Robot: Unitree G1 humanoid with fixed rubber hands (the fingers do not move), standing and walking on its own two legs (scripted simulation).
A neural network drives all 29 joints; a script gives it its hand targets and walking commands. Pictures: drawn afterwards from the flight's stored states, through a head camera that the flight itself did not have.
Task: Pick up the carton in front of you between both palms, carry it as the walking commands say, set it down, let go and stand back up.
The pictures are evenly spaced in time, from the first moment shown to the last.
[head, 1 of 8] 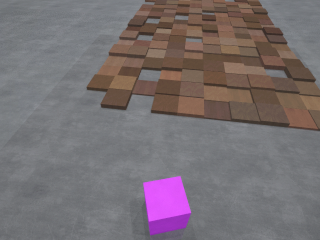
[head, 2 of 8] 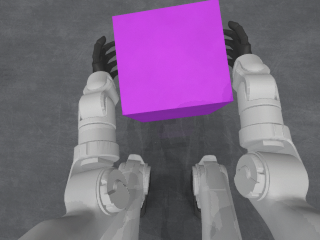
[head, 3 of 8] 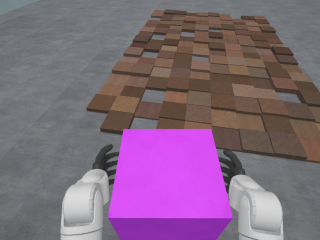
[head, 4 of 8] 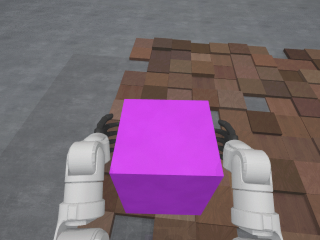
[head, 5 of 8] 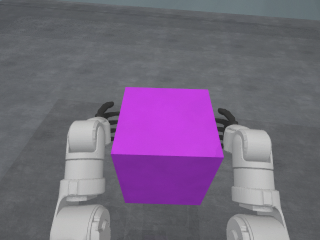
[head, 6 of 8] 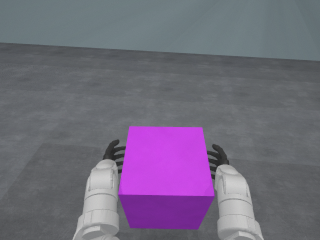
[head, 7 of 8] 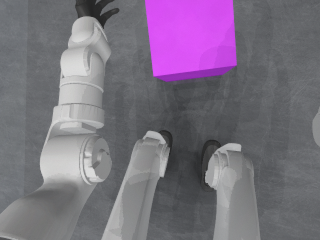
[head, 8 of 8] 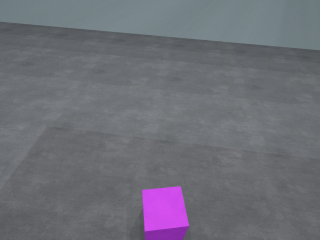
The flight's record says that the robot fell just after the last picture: no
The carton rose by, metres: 0.78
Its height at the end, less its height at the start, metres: +0.00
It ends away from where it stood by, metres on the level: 5.73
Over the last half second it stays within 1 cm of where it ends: yes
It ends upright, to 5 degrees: yes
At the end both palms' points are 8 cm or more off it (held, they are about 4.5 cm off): yes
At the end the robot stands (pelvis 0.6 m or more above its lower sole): yes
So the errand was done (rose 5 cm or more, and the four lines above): yes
